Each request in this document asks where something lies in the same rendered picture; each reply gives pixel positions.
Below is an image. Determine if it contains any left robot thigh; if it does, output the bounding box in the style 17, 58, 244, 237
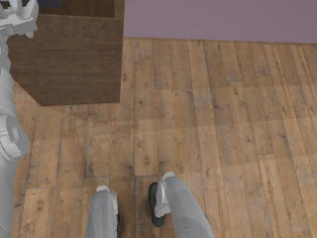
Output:
83, 189, 119, 238

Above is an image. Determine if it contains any robot right shin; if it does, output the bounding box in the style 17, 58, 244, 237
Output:
155, 172, 174, 217

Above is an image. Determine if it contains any drawer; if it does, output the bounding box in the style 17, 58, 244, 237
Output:
1, 0, 115, 18

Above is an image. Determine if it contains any cabinet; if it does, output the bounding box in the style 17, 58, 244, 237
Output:
6, 0, 125, 106

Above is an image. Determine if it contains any left robot forearm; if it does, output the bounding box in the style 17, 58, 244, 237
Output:
0, 36, 17, 120

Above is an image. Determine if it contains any robot left upper arm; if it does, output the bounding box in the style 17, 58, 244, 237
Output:
0, 112, 30, 238

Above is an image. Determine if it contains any left robot hand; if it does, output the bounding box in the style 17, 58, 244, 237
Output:
0, 0, 39, 43

